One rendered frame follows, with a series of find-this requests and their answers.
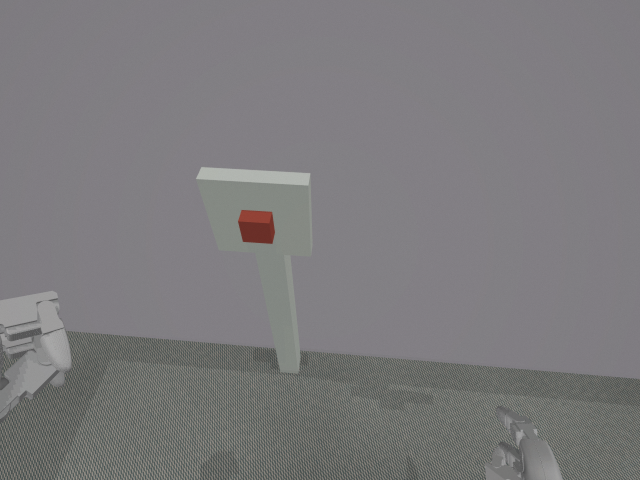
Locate panel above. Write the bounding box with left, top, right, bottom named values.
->
left=196, top=167, right=313, bottom=374

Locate robot left hand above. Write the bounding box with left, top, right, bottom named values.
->
left=0, top=291, right=72, bottom=423

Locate button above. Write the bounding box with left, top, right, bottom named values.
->
left=238, top=210, right=275, bottom=244

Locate robot right hand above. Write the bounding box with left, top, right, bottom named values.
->
left=485, top=406, right=563, bottom=480

